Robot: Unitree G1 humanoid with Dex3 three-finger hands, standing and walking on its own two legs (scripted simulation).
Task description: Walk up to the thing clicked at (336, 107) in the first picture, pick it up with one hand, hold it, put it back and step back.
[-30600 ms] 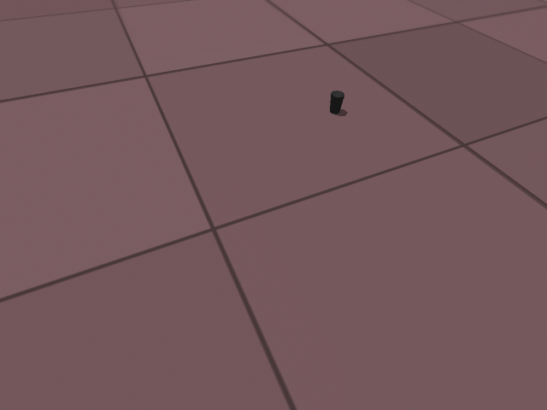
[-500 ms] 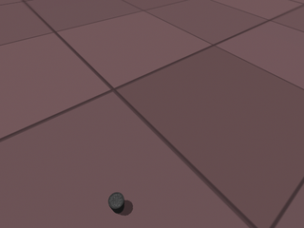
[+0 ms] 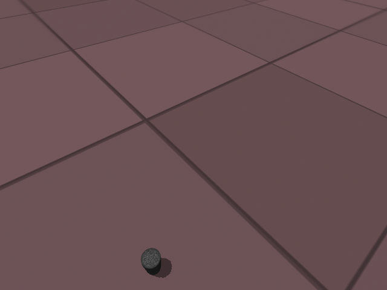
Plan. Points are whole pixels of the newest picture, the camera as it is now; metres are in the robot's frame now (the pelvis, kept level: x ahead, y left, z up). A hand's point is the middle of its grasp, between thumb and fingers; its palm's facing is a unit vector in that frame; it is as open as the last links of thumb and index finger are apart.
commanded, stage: stand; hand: left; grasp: from the side
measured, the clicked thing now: (152, 262) +0.41 +0.19 -0.71
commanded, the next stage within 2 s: step back in 1.28 s
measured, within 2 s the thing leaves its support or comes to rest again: neither
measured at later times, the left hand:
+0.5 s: hand out of the picture +0.08 +0.25 -0.16, palm faces -0.03 -0.94 -0.34, open 7.4 cm
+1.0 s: hand out of the picture +0.11 +0.25 -0.15, palm faces -0.04 -0.94 -0.34, open 7.4 cm
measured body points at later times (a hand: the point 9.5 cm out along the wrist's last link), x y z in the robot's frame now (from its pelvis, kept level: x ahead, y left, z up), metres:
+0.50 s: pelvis +0.02 +0.00 +0.00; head +0.02 +0.00 +0.45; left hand +0.08 +0.29 -0.13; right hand +0.08 -0.29 -0.14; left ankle +0.04 +0.13 -0.74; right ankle +0.02 -0.14 -0.74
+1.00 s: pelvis +0.03 +0.00 +0.00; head +0.04 -0.01 +0.45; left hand +0.11 +0.30 -0.13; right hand +0.10 -0.30 -0.13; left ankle +0.04 +0.13 -0.74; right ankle +0.02 -0.14 -0.74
